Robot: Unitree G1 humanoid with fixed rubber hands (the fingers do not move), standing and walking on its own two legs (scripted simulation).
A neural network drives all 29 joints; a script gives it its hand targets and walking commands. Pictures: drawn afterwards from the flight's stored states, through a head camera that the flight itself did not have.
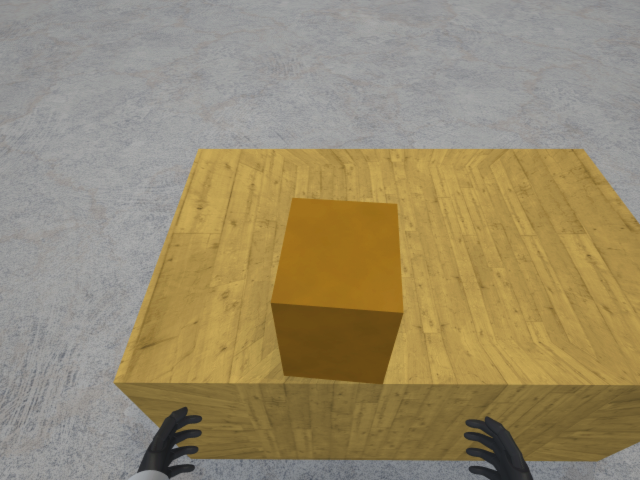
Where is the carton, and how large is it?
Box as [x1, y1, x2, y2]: [271, 198, 403, 383]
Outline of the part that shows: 292,198 271,299 271,307 284,375 382,383 403,312 396,204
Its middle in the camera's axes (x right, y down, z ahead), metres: +0.03 +0.09 +0.69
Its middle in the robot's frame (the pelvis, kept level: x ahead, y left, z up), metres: +0.43 +0.01 -0.10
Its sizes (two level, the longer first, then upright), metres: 0.214 0.179 0.242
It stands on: a pedestal, 0.55 m high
